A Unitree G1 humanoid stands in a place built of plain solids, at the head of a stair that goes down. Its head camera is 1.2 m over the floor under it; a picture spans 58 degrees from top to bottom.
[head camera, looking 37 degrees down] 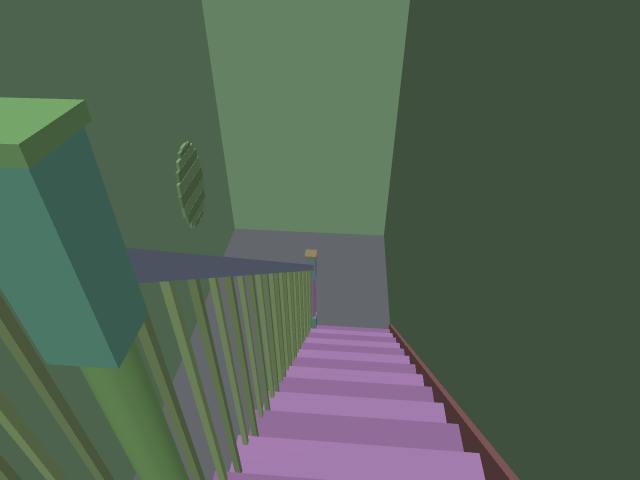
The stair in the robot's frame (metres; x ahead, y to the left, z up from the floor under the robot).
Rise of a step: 0.19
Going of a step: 0.22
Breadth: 0.91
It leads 4 degrees to the right of straight ahead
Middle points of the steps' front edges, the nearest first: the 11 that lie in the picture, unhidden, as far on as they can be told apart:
0.84 -0.14 -0.39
1.06 -0.16 -0.58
1.29 -0.17 -0.78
1.51 -0.19 -0.97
1.73 -0.21 -1.16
1.96 -0.22 -1.35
2.18 -0.24 -1.54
2.40 -0.26 -1.74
2.63 -0.28 -1.93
2.85 -0.29 -2.12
3.07 -0.31 -2.31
